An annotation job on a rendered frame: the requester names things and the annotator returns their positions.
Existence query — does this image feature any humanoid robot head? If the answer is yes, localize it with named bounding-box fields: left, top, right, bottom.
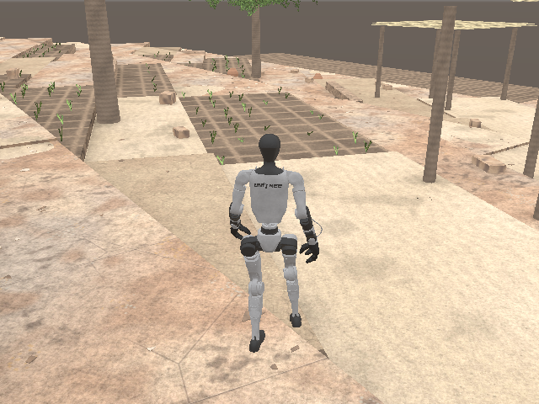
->
left=254, top=134, right=284, bottom=175

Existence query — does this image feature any robot left forearm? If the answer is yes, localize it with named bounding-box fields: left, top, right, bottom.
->
left=229, top=203, right=241, bottom=229

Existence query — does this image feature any robot right forearm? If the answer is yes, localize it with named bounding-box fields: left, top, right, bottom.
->
left=300, top=206, right=318, bottom=245

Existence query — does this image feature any robot left hand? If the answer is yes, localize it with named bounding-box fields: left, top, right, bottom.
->
left=230, top=223, right=251, bottom=240

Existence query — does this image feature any right robot shin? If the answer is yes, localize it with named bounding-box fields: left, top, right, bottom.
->
left=286, top=266, right=299, bottom=317

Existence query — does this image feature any robot right hand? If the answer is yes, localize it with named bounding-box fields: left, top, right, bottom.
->
left=299, top=242, right=319, bottom=263

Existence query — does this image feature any left robot upper arm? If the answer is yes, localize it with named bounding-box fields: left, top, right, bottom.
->
left=230, top=169, right=253, bottom=215

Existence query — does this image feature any right robot upper arm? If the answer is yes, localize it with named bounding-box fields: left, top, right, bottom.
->
left=287, top=171, right=308, bottom=220

